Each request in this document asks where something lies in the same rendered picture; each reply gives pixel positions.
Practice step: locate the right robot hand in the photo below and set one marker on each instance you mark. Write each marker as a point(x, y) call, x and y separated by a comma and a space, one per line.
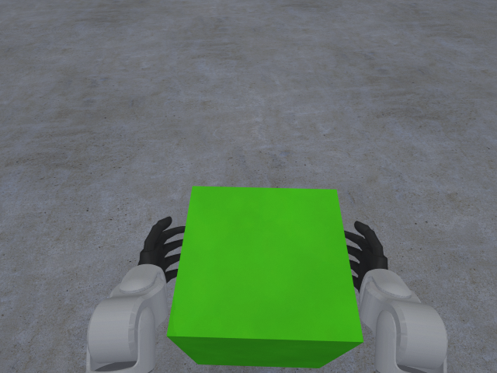
point(372, 257)

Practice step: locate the carton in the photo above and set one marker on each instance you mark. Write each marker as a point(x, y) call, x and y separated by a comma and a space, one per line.
point(264, 279)

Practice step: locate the left robot hand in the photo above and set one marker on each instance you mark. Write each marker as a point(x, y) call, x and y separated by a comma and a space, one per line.
point(155, 250)

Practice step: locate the robot right forearm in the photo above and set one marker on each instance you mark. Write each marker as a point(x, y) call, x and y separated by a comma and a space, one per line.
point(410, 336)

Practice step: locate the robot left forearm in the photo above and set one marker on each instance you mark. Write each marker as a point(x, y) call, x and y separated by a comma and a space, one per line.
point(121, 331)

